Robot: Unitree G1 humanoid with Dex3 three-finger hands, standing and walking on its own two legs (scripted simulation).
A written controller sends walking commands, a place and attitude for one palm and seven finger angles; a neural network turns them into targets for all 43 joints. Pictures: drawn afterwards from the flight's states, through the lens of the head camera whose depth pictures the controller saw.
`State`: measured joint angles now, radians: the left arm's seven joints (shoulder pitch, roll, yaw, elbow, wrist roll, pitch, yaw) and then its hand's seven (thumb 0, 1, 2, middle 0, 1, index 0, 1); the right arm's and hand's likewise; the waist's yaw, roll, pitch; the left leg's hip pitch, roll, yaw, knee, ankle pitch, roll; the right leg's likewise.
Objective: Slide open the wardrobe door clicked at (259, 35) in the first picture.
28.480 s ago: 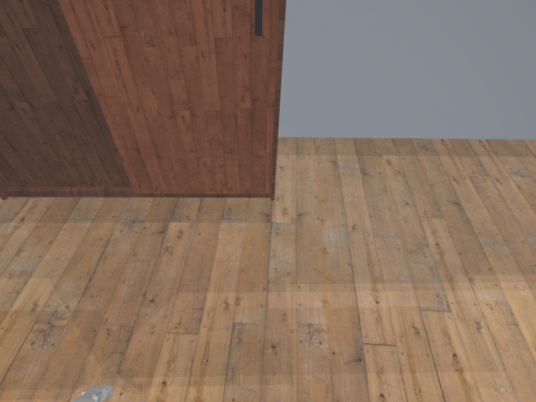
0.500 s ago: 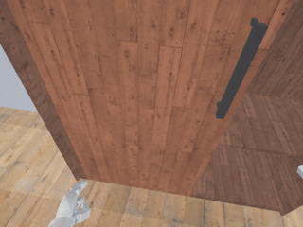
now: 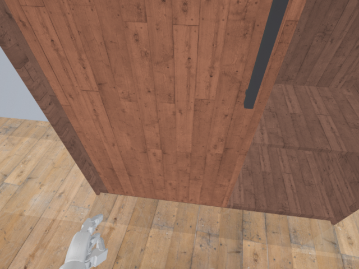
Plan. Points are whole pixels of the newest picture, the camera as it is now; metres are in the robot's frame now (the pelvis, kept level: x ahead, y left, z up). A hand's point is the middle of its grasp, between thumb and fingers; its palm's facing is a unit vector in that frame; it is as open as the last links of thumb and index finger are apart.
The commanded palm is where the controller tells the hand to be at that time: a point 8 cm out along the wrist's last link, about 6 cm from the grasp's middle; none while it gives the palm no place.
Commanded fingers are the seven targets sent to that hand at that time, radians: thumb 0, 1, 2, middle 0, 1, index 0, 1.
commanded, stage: step back with the hand held close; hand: right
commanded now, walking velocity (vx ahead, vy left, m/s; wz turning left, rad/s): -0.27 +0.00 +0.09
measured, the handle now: (261, 54) +0.54 -0.16 +0.22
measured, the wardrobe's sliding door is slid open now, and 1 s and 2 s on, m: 0.59 0.59 0.59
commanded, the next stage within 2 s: stop stepping back and stand still in 0.44 s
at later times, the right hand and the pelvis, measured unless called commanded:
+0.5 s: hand out of the picture +0.14 -0.26 +0.18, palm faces +0.34 +0.85 -0.40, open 7.5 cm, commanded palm +0.09 -0.30 +0.18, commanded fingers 0.00 -0.90 -0.90 0.20 0.30 0.20 0.30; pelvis -0.08 -0.02 +0.00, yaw +6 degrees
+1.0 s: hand out of the picture +0.10 -0.31 +0.16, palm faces +0.38 +0.88 -0.29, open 7.5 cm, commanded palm +0.04 -0.35 +0.18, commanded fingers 0.00 -0.90 -0.90 0.20 0.30 0.20 0.30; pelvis -0.14 -0.07 -0.01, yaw +8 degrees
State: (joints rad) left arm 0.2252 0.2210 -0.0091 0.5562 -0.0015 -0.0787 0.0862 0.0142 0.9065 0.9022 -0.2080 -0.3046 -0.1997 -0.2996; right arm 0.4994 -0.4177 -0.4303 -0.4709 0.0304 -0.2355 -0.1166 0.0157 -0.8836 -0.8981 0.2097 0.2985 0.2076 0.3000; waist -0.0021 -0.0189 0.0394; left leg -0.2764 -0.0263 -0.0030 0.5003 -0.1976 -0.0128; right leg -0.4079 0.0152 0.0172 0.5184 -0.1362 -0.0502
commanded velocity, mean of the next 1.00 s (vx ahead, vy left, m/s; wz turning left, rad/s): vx -0.14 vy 0.00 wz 0.05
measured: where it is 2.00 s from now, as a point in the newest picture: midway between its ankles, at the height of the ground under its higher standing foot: outside the picture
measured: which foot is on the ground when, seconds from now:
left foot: down 0.00-0.18, up 0.20-0.50, down 0.52-0.96, up 0.98-1.00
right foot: down 0.00-0.82, up 0.84-0.92, down 0.94-1.00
